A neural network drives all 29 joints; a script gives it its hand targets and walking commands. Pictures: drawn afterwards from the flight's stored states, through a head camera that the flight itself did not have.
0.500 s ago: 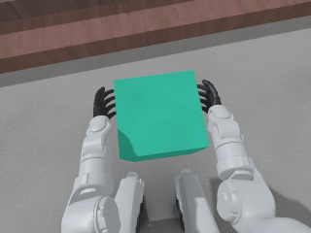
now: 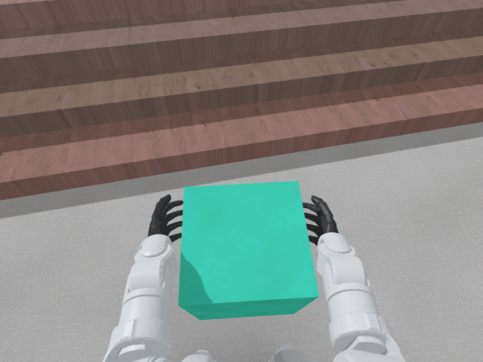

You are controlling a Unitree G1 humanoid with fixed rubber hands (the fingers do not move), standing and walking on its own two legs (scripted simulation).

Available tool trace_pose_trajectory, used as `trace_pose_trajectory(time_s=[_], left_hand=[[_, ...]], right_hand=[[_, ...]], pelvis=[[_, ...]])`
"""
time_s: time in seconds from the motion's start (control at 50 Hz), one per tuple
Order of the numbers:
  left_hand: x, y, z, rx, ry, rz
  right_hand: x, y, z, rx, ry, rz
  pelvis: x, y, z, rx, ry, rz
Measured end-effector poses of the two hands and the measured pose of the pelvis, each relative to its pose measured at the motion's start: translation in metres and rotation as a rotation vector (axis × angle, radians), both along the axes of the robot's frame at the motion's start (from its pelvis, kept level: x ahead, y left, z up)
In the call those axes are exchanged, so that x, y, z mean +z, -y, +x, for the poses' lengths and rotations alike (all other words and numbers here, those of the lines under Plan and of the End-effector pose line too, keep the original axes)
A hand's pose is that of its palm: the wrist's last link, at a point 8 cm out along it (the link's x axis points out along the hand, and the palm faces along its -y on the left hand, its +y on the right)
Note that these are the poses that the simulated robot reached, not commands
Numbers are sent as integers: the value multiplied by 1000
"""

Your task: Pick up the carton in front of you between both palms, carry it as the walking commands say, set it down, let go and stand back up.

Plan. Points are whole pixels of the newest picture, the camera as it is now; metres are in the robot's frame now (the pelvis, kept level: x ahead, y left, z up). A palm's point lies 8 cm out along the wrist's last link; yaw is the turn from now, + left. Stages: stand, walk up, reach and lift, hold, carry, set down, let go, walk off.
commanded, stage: reach and lift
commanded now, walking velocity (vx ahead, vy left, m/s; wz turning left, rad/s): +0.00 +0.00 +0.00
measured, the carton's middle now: (244, 256) +0.32 +0.00 -0.10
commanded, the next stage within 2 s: hold in 1.24 s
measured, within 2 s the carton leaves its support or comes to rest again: neither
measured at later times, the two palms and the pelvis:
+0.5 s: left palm (146, 228) +0.30 +0.15 +0.07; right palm (340, 232) +0.29 -0.15 +0.06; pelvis -0.01 +0.00 +0.04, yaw +0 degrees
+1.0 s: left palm (145, 219) +0.31 +0.15 +0.08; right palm (342, 222) +0.30 -0.15 +0.07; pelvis +0.01 +0.00 +0.04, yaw +0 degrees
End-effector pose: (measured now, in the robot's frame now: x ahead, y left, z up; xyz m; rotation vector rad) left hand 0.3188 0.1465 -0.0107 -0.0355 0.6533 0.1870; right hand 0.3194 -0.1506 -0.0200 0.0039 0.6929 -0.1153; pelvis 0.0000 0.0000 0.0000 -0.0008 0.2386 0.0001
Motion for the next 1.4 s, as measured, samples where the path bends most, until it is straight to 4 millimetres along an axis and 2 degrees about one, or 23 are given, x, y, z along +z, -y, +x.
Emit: trace_pose_trajectory(time_s=[0.2,0.3,0.46,0.6,1.02,1.24,1.4], left_hand=[[58,-4,-8,-43,18,21],[75,-4,-13,-58,11,35],[77,-2,-19,-57,-17,41],[82,-1,-17,-47,-2,37],[91,-1,-10,-73,-7,53],[95,-3,-11,-79,-6,56],[110,-4,-17,-71,27,60]], right_hand=[[59,-4,-17,-22,20,-15],[77,-4,-23,-12,13,-36],[78,-3,-29,-14,-14,-35],[82,-2,-26,-14,1,-30],[92,-1,-18,8,-4,-52],[96,-2,-20,6,-3,-55],[111,-5,-25,9,30,-57]], pelvis=[[30,-3,9,2,180,-3],[36,-3,6,2,253,-3],[36,-3,-5,-1,303,-2],[36,0,-8,0,310,0],[43,2,12,1,320,-2],[43,-1,13,0,335,-2],[45,-2,12,-4,353,-2]])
